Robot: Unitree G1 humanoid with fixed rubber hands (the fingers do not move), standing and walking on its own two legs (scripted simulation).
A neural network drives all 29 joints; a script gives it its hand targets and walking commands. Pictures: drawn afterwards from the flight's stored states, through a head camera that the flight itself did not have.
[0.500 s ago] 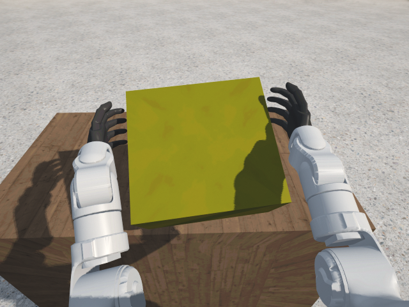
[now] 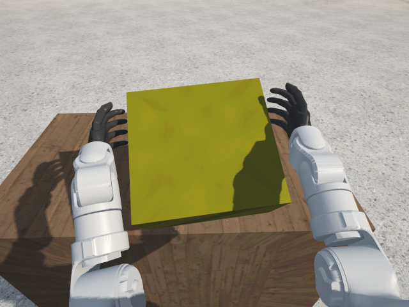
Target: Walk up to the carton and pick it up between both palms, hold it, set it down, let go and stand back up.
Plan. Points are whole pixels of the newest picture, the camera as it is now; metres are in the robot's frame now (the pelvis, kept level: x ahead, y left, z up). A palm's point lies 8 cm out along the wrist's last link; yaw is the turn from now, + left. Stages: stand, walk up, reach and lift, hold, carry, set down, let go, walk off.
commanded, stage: hold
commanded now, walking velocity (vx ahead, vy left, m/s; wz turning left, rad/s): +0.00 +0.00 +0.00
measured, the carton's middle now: (202, 156) +0.40 +0.00 +0.12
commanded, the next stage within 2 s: set down in 1.32 s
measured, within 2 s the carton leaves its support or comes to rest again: neither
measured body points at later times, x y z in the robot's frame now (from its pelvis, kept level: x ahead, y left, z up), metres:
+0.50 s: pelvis +0.00 +0.00 +0.00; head -0.05 +0.02 +0.45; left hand +0.37 +0.19 +0.19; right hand +0.37 -0.18 +0.21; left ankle +0.01 +0.12 -0.75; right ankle +0.04 -0.12 -0.75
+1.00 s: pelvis +0.00 +0.00 +0.00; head -0.05 +0.02 +0.45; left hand +0.38 +0.19 +0.20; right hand +0.38 -0.18 +0.22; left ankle +0.01 +0.12 -0.75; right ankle +0.04 -0.12 -0.75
